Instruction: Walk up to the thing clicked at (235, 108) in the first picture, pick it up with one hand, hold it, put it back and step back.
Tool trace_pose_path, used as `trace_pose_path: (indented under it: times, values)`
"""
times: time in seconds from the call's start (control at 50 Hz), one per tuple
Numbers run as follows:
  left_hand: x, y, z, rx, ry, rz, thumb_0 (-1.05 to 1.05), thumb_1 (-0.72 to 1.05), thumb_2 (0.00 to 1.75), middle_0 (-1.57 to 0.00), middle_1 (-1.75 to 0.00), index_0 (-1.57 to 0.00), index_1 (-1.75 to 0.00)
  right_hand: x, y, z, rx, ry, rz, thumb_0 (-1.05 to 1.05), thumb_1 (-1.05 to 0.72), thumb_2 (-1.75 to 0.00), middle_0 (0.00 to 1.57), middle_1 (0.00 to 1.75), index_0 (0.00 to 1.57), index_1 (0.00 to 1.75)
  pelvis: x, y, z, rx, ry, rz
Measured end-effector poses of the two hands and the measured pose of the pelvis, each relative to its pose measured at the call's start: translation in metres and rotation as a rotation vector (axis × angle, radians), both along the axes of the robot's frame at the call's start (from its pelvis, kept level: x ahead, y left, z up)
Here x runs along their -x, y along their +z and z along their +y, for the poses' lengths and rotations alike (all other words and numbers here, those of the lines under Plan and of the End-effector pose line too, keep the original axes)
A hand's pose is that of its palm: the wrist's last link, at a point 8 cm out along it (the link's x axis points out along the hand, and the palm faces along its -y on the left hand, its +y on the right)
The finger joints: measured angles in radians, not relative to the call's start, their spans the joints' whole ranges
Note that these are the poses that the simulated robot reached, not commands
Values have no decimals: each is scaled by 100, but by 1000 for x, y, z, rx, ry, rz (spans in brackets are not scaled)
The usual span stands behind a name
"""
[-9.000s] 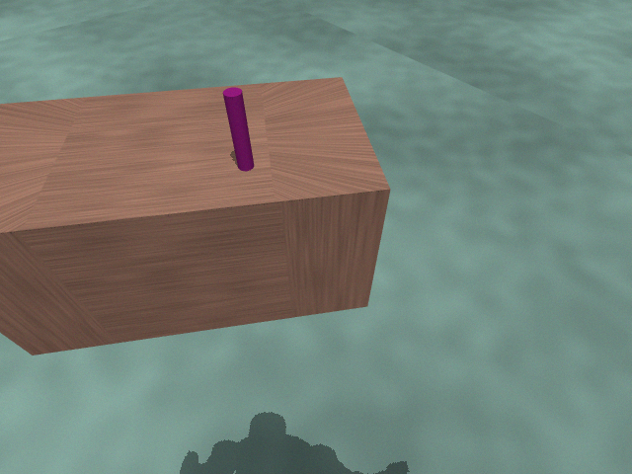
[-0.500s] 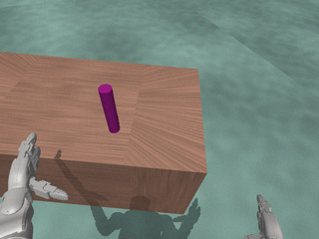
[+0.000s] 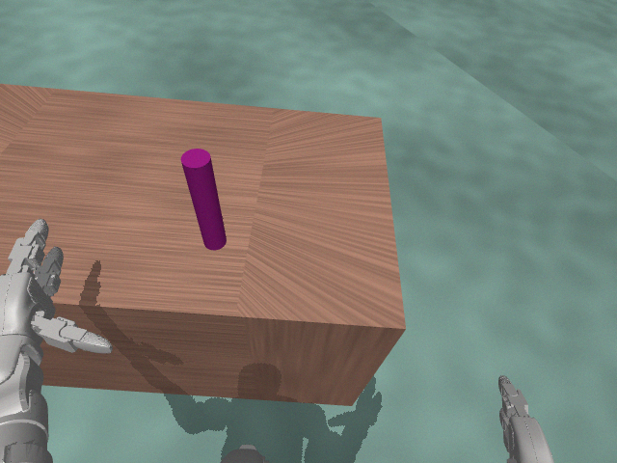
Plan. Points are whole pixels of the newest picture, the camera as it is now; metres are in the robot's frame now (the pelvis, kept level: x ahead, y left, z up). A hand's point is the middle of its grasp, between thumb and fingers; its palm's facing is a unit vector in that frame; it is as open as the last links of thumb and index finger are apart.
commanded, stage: go down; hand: left
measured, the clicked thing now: (206, 205) +0.52 +0.21 -0.03
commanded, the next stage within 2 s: approach in 2.00 s
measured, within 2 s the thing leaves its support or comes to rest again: neither
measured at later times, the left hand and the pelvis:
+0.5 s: hand (54, 240) +0.37 +0.36 +0.06, palm faces +0.24 -0.97 +0.00, open 17.6 cm; pelvis -0.01 +0.00 -0.02, yaw +0 degrees
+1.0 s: hand (49, 220) +0.40 +0.38 +0.06, palm faces +0.25 -0.97 +0.00, open 17.5 cm; pelvis -0.01 +0.00 -0.03, yaw -1 degrees
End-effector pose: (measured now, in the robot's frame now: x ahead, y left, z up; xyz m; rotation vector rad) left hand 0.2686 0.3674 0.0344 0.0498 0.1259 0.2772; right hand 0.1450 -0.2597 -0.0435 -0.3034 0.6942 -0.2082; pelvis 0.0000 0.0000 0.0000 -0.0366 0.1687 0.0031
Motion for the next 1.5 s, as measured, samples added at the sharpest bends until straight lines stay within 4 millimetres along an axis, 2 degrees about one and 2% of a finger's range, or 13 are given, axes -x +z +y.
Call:
trace_pose_path:
  times: [0.08, 0.22, 0.42, 0.6, 1.18, 1.5]
  values:
    - [-7, 10, 9, -14, 8, -48, -2, -53, 8, -5, -7, -6, -7, -3, -2, -1, 8, 9, -2, -1, 50, -6, 6, 5, 6, 5, 2, -4, -2, 2, 8, 8]
    - [-32, 22, 23, -4, -27, -106, -2, -54, 8, -5, -7, -6, -7, -2, -5, -2, 20, 20, -18, -1, 50, -6, 6, 5, 6, 5, 6, -12, -6, 6, 11, 42]
    - [-56, 24, 37, 33, -48, -120, -2, -58, 8, -5, -7, -6, -7, 11, -8, -1, 34, 30, -8, -1, 51, -6, 6, 5, 6, 5, 8, -20, -6, 12, 1, 89]
    - [-71, 25, 50, 38, -28, -118, -2, -58, 8, -5, -6, -5, -6, 9, -7, 5, 51, 44, -19, -1, 52, -6, 6, 5, 6, 5, 8, -26, -3, 24, -1, 119]
    - [-99, 32, 69, 37, -8, -116, -2, -53, 8, -5, -5, -5, -5, 14, -9, 6, 81, 28, -14, -1, 53, -6, 6, 5, 6, 5, 9, -35, 2, 42, -6, 168]
    - [-115, 31, 78, 53, -4, -107, -2, -52, 7, -5, -4, -5, -5, 5, -3, 6, 105, 37, -23, -1, 53, -6, 6, 5, 6, 5, 4, -37, 2, 48, -3, 196]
